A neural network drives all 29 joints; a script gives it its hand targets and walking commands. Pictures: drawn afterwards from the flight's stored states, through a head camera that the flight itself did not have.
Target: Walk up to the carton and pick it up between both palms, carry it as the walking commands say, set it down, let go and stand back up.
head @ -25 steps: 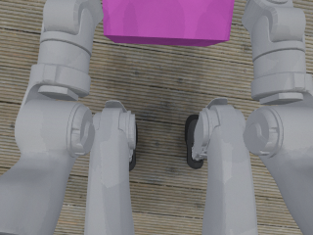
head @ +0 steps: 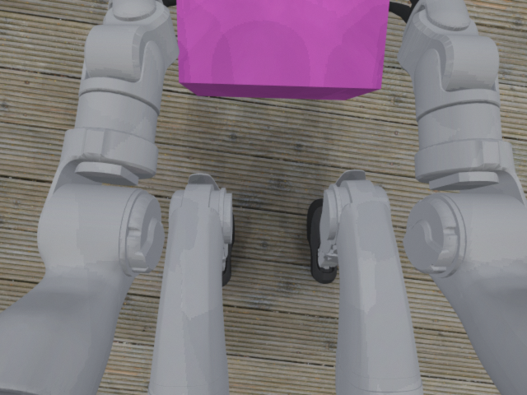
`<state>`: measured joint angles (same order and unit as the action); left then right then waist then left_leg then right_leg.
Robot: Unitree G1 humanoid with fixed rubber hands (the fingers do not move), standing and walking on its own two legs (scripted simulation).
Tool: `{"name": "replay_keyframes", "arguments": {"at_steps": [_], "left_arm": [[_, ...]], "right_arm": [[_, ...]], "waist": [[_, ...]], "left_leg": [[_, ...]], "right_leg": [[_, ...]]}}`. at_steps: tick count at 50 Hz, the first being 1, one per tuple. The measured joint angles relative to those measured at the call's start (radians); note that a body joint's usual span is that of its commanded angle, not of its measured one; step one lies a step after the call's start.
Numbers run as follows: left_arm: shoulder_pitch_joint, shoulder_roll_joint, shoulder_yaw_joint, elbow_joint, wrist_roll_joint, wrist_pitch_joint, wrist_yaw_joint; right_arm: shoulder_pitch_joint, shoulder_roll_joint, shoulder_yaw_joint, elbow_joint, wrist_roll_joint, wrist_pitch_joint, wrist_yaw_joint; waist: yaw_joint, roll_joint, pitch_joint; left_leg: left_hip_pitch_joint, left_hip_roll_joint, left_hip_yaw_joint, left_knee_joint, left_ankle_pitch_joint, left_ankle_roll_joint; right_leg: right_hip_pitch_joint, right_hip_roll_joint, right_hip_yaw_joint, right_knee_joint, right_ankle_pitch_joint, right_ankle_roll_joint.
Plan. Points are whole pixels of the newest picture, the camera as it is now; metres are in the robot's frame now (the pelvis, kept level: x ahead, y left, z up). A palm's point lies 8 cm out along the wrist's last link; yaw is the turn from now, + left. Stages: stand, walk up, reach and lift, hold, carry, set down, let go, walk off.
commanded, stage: reach and lift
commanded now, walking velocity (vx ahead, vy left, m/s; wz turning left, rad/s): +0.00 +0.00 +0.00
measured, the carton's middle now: out of the picture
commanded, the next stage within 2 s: none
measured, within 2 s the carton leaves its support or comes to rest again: neither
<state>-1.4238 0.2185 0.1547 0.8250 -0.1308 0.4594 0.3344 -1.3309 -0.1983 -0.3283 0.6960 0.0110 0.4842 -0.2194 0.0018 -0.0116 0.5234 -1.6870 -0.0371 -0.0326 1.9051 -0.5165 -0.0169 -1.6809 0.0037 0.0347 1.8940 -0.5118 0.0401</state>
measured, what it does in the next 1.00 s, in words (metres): rises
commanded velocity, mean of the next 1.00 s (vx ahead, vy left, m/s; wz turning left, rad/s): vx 0.00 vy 0.00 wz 0.00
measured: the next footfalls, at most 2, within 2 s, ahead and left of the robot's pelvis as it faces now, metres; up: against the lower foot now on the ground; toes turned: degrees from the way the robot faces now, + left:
none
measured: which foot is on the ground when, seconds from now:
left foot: down 0.00-1.00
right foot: down 0.00-1.00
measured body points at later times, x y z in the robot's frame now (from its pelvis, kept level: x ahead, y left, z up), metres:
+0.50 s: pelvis +0.00 +0.00 +0.05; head +0.28 +0.00 +0.39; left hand +0.54 +0.14 +0.00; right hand +0.54 -0.17 +0.00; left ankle +0.15 +0.12 -0.44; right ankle +0.15 -0.13 -0.44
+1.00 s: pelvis -0.01 +0.00 +0.11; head +0.25 +0.01 +0.47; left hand +0.52 +0.15 +0.08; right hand +0.51 -0.16 +0.08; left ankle +0.15 +0.12 -0.44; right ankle +0.15 -0.13 -0.44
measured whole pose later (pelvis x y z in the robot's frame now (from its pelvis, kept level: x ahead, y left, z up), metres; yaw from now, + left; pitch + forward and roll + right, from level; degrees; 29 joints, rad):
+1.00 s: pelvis -0.01 +0.00 +0.11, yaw +0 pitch +7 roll +0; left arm -1.25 0.17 0.17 0.79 -0.10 0.47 0.33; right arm -1.18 -0.15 -0.29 0.67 0.00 0.50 -0.24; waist 0.00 -0.01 0.52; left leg -1.21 -0.04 -0.04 1.53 -0.44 -0.02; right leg -1.21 0.00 0.04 1.52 -0.44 0.03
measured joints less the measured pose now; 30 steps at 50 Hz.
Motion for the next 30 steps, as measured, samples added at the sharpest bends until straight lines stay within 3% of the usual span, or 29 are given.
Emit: {"name": "replay_keyframes", "arguments": {"at_steps": [21,30], "left_arm": [[0.058,-0.031,0.006,-0.026,0.008,0.020,0.017],[0.084,-0.032,0.010,-0.003,0.026,-0.007,-0.008]], "right_arm": [[0.063,0.010,0.011,-0.015,-0.013,0.009,0.002],[0.074,0.019,0.018,-0.021,-0.014,0.019,-0.006]], "waist": [[0.000,0.001,0.000],[0.000,0.001,-0.005]], "left_leg": [[0.173,-0.002,-0.002,-0.147,0.027,0.000],[0.272,-0.002,-0.003,-0.218,0.037,0.000]], "right_leg": [[0.168,0.000,0.000,-0.139,0.024,-0.007],[0.266,0.001,0.000,-0.207,0.034,-0.008]]}}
